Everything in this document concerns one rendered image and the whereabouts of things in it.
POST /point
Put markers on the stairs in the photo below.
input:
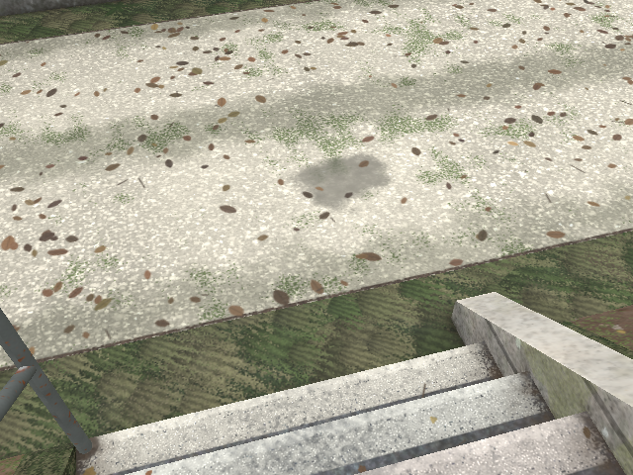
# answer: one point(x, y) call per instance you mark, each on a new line
point(446, 413)

